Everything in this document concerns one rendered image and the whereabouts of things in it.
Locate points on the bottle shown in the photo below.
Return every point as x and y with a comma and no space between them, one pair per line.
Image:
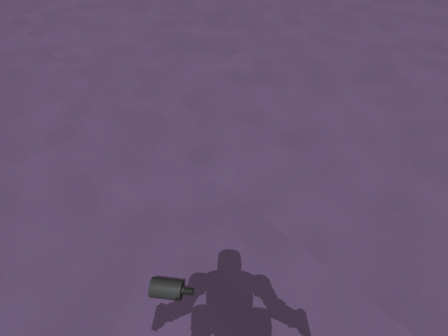
169,289

